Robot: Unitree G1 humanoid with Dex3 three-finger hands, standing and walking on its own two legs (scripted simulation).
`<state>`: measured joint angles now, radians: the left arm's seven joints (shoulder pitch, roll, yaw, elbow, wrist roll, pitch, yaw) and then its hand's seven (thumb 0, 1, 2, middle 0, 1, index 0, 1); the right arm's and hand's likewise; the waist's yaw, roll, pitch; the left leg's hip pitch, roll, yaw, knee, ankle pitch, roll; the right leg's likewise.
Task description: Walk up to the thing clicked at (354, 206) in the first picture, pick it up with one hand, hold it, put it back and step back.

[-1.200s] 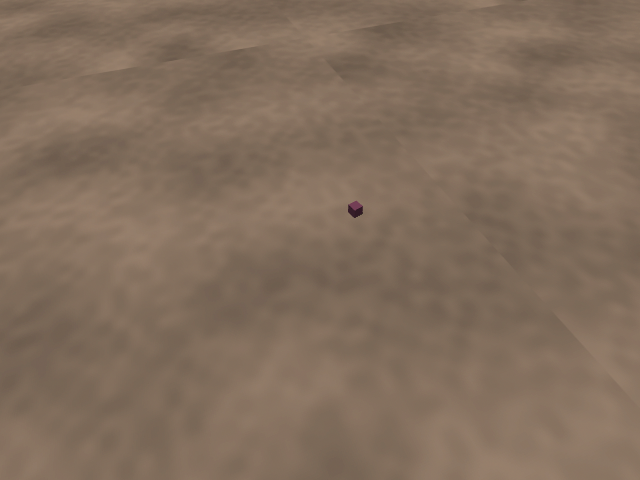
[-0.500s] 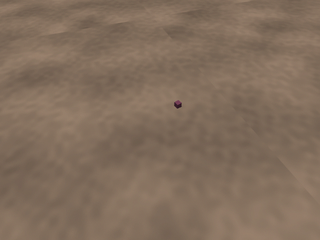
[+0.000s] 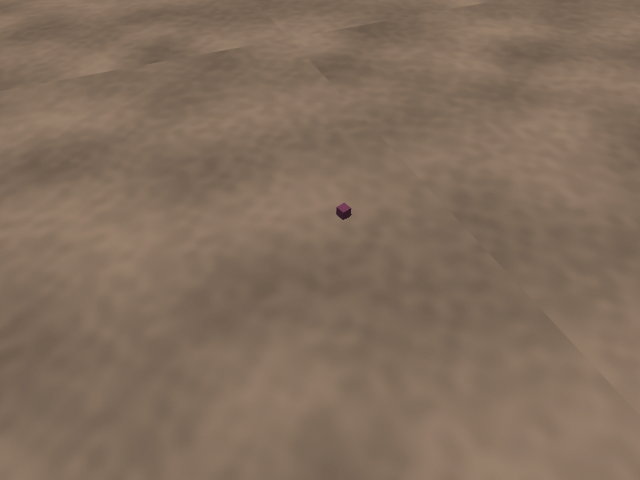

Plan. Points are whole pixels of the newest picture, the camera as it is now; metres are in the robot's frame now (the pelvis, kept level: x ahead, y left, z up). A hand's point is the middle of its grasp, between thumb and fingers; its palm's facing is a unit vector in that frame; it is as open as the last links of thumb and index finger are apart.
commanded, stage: walk up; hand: left
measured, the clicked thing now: (343, 211) +1.32 -0.11 -0.76
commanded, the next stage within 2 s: none
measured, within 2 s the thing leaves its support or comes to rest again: neither
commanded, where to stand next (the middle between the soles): +0.90 -0.24 m, yaw -15 degrees
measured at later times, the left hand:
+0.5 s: hand (223, 456) +0.20 +0.16 -0.15, palm faces -0.12 -0.93 -0.34, open 7.4 cm
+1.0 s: hand (263, 256) +0.56 +0.12 -0.14, palm faces -0.33 -0.87 -0.36, open 7.4 cm
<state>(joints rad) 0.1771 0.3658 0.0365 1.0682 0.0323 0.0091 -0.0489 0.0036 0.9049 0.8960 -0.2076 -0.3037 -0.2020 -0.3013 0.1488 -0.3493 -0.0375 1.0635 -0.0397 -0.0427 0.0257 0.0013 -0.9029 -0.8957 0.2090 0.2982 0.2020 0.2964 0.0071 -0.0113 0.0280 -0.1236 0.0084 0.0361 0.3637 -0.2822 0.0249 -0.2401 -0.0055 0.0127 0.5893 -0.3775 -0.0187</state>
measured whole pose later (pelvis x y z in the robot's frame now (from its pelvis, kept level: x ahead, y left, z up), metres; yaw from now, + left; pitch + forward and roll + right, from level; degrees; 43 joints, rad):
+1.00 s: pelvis +0.39 -0.11 -0.01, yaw -15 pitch -2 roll +1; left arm 0.24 0.45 0.05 0.85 0.00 -0.05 -0.07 0.00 0.91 0.90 -0.20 -0.30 -0.20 -0.30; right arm 0.36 -0.40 -0.05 0.85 -0.02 -0.08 0.05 0.00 -0.90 -0.90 0.21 0.30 0.20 0.30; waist -0.05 -0.04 0.09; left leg -0.08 0.04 0.16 0.43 -0.31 0.01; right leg -0.53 -0.08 0.02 0.78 -0.22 -0.01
